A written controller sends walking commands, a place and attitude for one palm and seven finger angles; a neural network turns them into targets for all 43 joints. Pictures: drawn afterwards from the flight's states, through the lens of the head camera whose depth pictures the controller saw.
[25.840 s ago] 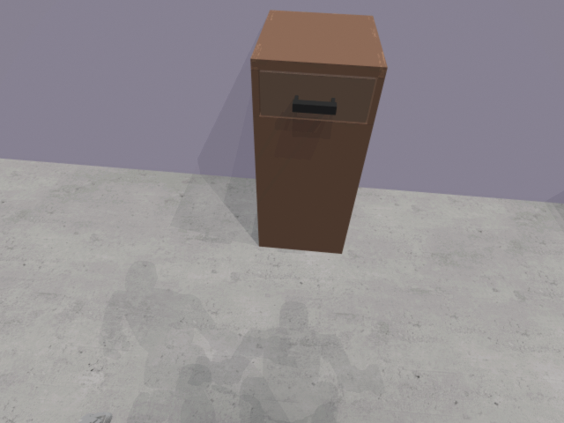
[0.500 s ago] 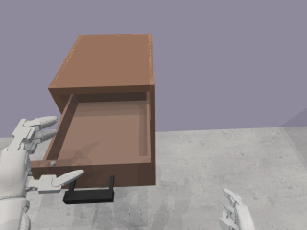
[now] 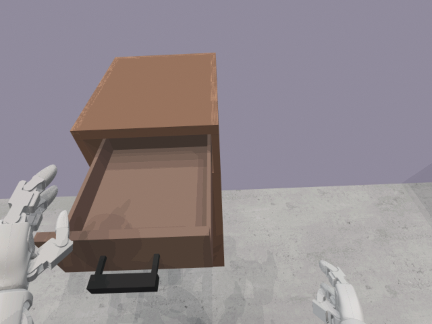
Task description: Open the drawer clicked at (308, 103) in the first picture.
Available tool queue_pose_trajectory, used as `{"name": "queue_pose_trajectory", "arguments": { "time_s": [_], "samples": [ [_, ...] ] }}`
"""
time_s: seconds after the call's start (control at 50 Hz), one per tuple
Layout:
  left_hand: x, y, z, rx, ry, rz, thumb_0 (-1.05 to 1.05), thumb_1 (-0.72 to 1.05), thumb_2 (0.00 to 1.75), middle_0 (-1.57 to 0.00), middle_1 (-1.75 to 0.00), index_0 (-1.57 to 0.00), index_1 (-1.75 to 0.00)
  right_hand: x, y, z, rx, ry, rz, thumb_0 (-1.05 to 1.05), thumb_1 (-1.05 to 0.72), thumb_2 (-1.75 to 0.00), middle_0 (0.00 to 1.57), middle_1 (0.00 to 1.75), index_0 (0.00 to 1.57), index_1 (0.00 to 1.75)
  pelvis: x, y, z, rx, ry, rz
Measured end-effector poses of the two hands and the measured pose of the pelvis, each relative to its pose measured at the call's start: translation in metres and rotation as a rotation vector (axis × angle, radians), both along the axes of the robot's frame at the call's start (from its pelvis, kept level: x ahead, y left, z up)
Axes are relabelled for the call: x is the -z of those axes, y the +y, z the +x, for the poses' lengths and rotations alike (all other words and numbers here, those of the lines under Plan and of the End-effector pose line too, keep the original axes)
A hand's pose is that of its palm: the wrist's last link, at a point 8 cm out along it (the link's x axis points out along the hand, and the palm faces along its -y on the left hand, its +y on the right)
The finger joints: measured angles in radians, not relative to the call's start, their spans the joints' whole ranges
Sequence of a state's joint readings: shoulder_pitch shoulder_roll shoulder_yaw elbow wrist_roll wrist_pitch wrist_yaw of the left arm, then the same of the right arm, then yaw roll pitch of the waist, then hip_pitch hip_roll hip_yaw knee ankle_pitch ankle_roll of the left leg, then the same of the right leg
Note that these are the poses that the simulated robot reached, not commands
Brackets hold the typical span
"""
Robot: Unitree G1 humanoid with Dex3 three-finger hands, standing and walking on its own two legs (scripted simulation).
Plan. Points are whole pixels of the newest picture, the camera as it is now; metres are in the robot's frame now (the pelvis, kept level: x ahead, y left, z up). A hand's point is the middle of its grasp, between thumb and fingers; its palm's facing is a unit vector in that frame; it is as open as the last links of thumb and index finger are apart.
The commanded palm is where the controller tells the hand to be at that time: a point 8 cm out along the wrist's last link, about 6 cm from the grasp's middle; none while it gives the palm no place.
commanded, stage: draw the hand back to the body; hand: left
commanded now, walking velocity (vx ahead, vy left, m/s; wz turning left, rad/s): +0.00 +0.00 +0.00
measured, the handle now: (126, 271) +0.21 +0.22 -0.03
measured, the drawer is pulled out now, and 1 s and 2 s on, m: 0.29 0.29 0.29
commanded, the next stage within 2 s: step back with the hand held close in 0.08 s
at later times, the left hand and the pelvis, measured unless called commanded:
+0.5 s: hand (54, 257) +0.16 +0.25 +0.14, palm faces +0.26 -0.82 -0.50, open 7.4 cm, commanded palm +0.10 +0.30 +0.17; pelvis -0.03 +0.02 +0.00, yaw +0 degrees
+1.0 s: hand out of the picture +0.07 +0.27 +0.15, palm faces +0.39 -0.82 -0.41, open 7.4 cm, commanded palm +0.00 +0.32 +0.17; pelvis -0.12 +0.03 -0.02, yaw +2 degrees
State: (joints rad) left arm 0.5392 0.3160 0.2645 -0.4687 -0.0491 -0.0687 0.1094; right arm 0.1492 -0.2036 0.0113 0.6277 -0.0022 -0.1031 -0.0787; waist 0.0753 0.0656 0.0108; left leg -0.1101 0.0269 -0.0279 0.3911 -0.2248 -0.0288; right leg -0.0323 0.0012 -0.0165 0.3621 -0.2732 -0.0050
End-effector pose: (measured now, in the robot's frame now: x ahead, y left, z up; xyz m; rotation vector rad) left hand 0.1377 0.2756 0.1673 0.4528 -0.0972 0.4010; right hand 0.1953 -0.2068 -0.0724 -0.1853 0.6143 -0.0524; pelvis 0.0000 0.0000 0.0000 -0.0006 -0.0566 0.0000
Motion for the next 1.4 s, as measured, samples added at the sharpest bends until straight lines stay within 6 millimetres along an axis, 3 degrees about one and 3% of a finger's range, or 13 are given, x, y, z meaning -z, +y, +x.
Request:
{"name": "queue_pose_trajectory", "arguments": {
  "time_s": [0.28,0.48,0.66,0.78,0.9,1.0,1.1,1.18,1.3,1.4],
  "samples": [
    [-0.008,0.005,-0.001,0.020,-0.024,0.046,0.02,0.88,0.90,-0.21,-0.30,-0.21,-0.30,0.002,-0.005,-0.012,0.010,0.046,-0.011,0.01,-0.91,-0.90,0.20,0.30,0.20,0.30,0.001,-0.001,-0.009,-0.021,0.031,-0.013],
    [0.004,0.012,-0.011,0.122,0.079,0.082,0.02,0.89,0.90,-0.21,-0.30,-0.21,-0.30,0.004,-0.011,-0.037,0.090,0.123,-0.061,0.01,-0.91,-0.90,0.20,0.30,0.20,0.30,0.004,0.016,-0.029,-0.009,0.090,-0.015],
    [-0.004,0.029,-0.042,0.128,-0.001,0.122,0.02,0.89,0.90,-0.22,-0.30,-0.21,-0.30,-0.003,0.007,-0.063,0.083,0.088,-0.068,0.01,-0.91,-0.90,0.20,0.30,0.20,0.30,0.009,0.025,-0.059,-0.011,0.087,-0.014],
    [-0.003,0.028,-0.073,0.106,-0.057,0.121,0.02,0.89,0.90,-0.21,-0.30,-0.21,-0.30,-0.003,0.016,-0.083,0.035,0.044,-0.054,0.01,-0.91,-0.90,0.21,0.30,0.20,0.30,0.014,0.023,-0.084,-0.022,0.079,-0.026],
    [-0.001,0.026,-0.100,0.092,-0.112,0.093,0.02,0.89,0.90,-0.21,-0.30,-0.21,-0.30,0.006,0.013,-0.111,0.020,0.066,-0.081,0.01,-0.91,-0.90,0.21,0.30,0.20,0.30,0.020,0.025,-0.104,-0.031,0.073,-0.041],
    [0.002,0.038,-0.110,0.092,-0.159,0.083,0.01,0.89,0.90,-0.22,-0.30,-0.21,-0.30,0.013,0.011,-0.139,0.060,0.107,-0.123,0.01,-0.91,-0.90,0.21,0.30,0.20,0.30,0.025,0.035,-0.118,-0.028,0.053,-0.047],
    [-0.010,0.046,-0.118,0.078,-0.163,0.144,0.02,0.89,0.90,-0.22,-0.30,-0.21,-0.30,0.008,0.021,-0.164,0.058,0.104,-0.081,0.01,-0.91,-0.90,0.20,0.30,0.20,0.30,0.016,0.030,-0.135,-0.043,0.078,-0.073],
    [-0.015,0.034,-0.132,0.109,-0.163,0.147,0.02,0.89,0.90,-0.21,-0.30,-0.21,-0.30,0.009,0.023,-0.177,0.027,0.099,-0.048,0.01,-0.91,-0.90,0.21,0.30,0.20,0.30,0.015,0.022,-0.149,-0.010,0.115,-0.060],
    [-0.008,-0.001,-0.150,0.206,-0.107,0.124,0.02,0.89,0.90,-0.21,-0.30,-0.21,-0.30,0.024,0.010,-0.194,0.000,0.114,-0.025,0.01,-0.91,-0.90,0.21,0.30,0.20,0.30,0.018,0.010,-0.182,0.002,0.111,-0.059],
    [-0.010,0.002,-0.169,0.193,-0.056,0.129,0.01,0.89,0.90,-0.22,-0.30,-0.22,-0.30,0.011,-0.004,-0.214,0.068,0.160,-0.050,0.01,-0.91,-0.90,0.21,0.30,0.20,0.30,0.006,0.007,-0.189,-0.003,0.129,0.008]
  ]
}}
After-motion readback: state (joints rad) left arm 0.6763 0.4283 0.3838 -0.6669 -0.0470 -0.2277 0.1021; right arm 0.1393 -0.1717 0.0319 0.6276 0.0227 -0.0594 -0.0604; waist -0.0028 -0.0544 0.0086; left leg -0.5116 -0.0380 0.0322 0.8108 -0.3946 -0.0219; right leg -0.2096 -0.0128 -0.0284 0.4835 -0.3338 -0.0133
